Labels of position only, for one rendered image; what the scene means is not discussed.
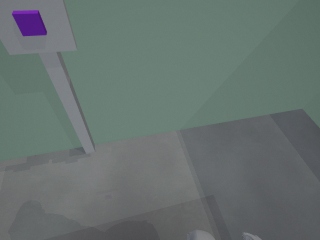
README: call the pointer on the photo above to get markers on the right robot thigh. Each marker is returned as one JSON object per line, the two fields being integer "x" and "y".
{"x": 199, "y": 235}

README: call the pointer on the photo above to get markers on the button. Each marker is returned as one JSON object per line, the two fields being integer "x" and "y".
{"x": 29, "y": 22}

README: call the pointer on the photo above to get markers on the panel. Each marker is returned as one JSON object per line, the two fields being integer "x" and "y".
{"x": 59, "y": 38}

